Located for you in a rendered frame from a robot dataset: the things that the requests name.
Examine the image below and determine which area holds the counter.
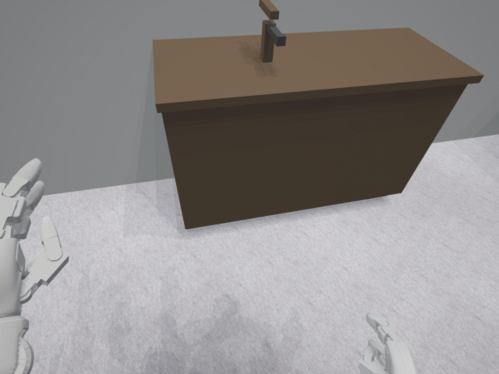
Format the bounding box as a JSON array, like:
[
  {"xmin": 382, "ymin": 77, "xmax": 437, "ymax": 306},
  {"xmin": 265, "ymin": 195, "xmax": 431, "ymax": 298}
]
[{"xmin": 153, "ymin": 0, "xmax": 484, "ymax": 229}]

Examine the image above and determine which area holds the robot right hand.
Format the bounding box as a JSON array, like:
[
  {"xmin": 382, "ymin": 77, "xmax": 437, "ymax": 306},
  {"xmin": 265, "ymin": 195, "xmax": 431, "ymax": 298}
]
[{"xmin": 359, "ymin": 312, "xmax": 419, "ymax": 374}]

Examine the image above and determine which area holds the tap lever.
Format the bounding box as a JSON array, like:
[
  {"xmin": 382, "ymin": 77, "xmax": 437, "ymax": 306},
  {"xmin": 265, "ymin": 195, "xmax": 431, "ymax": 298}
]
[{"xmin": 266, "ymin": 22, "xmax": 286, "ymax": 47}]

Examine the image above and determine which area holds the left robot forearm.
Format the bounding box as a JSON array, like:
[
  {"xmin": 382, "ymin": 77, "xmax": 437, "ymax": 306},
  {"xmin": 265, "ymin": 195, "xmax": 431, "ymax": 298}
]
[{"xmin": 0, "ymin": 316, "xmax": 34, "ymax": 374}]

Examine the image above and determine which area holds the robot left hand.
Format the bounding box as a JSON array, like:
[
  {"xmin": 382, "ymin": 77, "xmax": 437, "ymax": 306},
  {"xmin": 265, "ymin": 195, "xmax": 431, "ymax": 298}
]
[{"xmin": 0, "ymin": 158, "xmax": 69, "ymax": 318}]

